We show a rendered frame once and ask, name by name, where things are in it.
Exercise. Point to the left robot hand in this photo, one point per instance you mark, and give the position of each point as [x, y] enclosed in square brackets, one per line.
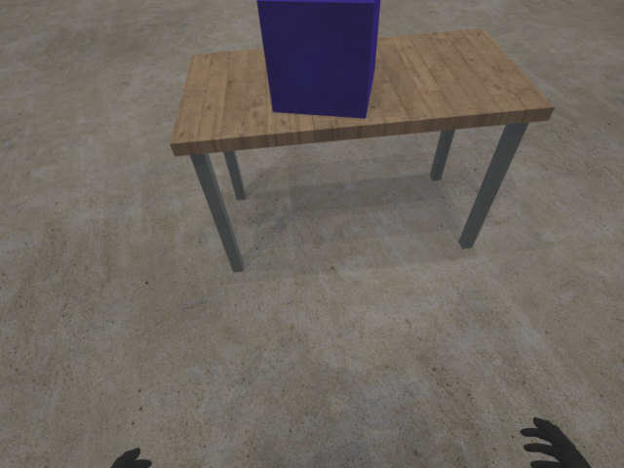
[128, 460]

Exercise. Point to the table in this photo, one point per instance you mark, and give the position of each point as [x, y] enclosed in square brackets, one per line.
[441, 81]

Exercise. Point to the right robot hand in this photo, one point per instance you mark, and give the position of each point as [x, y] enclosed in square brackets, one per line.
[561, 447]

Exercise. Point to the carton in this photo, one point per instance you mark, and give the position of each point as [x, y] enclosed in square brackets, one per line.
[320, 55]

